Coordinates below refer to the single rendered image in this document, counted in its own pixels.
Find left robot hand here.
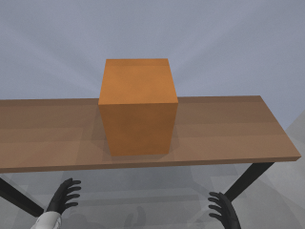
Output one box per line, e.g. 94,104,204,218
46,177,81,216

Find robot left forearm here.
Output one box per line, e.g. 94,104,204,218
31,211,62,229

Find right robot hand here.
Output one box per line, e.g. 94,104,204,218
208,192,241,229

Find table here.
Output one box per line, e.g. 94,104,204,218
0,95,301,218

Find carton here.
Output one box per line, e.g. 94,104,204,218
98,58,178,156

